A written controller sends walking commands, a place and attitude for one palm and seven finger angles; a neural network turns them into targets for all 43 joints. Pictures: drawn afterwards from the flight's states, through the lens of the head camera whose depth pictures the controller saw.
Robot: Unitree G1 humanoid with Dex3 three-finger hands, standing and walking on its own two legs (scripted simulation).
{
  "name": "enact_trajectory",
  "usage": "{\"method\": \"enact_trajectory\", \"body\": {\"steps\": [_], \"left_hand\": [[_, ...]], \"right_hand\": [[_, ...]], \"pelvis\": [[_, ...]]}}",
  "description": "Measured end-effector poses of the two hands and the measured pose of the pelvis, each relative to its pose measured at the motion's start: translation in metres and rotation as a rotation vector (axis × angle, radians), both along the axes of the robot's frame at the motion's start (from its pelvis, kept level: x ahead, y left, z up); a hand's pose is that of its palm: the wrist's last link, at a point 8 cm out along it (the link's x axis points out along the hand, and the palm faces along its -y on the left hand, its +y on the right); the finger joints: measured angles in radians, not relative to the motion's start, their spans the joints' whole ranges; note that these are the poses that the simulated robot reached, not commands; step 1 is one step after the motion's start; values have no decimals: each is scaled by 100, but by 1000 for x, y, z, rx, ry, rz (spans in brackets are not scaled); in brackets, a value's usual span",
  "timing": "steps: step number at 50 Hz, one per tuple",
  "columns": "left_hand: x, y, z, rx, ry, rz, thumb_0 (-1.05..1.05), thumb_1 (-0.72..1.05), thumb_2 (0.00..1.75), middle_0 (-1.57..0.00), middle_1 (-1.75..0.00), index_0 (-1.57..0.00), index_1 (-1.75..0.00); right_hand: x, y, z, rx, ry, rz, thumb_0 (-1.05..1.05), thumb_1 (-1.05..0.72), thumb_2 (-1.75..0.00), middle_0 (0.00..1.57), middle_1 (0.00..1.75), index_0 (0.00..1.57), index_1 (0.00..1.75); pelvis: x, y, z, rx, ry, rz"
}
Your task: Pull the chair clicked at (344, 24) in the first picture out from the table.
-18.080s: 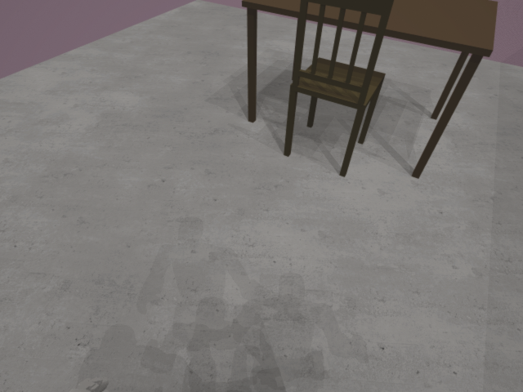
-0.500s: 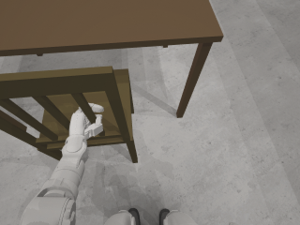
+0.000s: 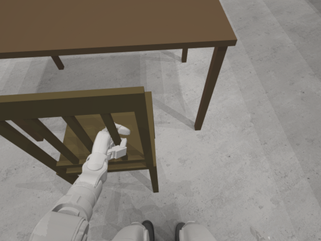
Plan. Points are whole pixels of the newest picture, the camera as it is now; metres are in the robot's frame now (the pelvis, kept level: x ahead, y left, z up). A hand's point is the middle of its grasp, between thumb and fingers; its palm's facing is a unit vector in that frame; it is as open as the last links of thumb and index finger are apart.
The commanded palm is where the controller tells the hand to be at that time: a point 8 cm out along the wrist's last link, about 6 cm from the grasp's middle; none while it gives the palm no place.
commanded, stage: step backward, pulling the chair out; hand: left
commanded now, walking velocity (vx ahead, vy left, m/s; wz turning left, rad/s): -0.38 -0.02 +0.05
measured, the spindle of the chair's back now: (87, 141) +0.39 +0.22 -0.06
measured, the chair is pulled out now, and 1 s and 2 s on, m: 0.20 0.25 0.35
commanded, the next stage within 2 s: none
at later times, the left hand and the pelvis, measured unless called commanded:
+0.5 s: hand (122, 152) +0.35 +0.11 -0.05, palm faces -0.07 -0.98 -0.20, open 5.2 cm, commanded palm +0.36 +0.16 -0.05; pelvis -0.02 +0.00 +0.00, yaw -1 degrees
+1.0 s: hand (120, 165) +0.31 +0.11 -0.05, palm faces -0.06 -0.98 -0.20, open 5.2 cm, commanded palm +0.31 +0.17 -0.05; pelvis -0.07 +0.00 +0.00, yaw +1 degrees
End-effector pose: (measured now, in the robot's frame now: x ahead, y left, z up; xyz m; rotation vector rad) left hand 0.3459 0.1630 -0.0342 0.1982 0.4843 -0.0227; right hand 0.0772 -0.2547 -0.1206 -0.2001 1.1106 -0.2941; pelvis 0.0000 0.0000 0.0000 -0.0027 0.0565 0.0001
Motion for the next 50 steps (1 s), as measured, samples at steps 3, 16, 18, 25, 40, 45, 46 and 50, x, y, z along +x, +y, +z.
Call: {"method": "enact_trajectory", "body": {"steps": [3, 16, 18, 25, 40, 45, 46, 50], "left_hand": [[-7, 0, 0, 1, -2, 12, 1, 71, 82, -29, -111, -50, -144], [-12, 0, 1, 17, 1, 4, 2, 69, 83, -31, -114, -50, -144], [-11, 1, 1, 21, -2, -16, 2, 69, 83, -31, -116, -50, -144], [-12, 0, 1, 18, 5, -3, 2, 70, 83, -30, -117, -50, -144], [-37, -2, 2, 11, 20, 60, 4, 70, 82, -31, -116, -50, -144], [-44, 1, 2, 8, 21, 23, 4, 70, 82, -29, -120, -50, -144], [-46, 2, 2, 8, 21, 18, 4, 70, 81, -29, -120, -50, -144], [-52, 3, 2, 13, 17, 11, 4, 70, 81, -30, -121, -50, -144]], "right_hand": [[-6, 6, -6, 23, -4, 9, 0, -90, -90, 20, 30, 20, 30], [-25, -7, 2, -25, 11, 5, 0, -90, -90, 20, 30, 20, 30], [-25, -9, 5, -47, 17, 6, 0, -90, -90, 20, 30, 20, 30], [-15, -3, 4, -34, -21, 30, 0, -90, -90, 20, 30, 20, 30], [-48, -18, 1, -9, 24, 38, 0, -90, -90, 20, 30, 20, 30], [-65, -22, 5, -69, 77, 60, 0, -90, -90, 20, 30, 20, 30], [-67, -21, 5, -67, 82, 57, 0, -90, -90, 20, 30, 20, 30], [-71, -12, 2, -41, 63, 41, 0, -90, -90, 20, 30, 20, 30]], "pelvis": [[-4, -3, -2, 6, -15, -5], [-5, 3, 2, 5, -6, 6], [-7, 7, 2, 11, -5, 4], [-15, 3, -1, 27, -26, -18], [-49, -12, 4, 22, -6, 31], [-61, -2, 2, 28, 7, 57], [-64, -1, 2, 34, 3, 45], [-70, -2, 0, 51, -12, 19]]}}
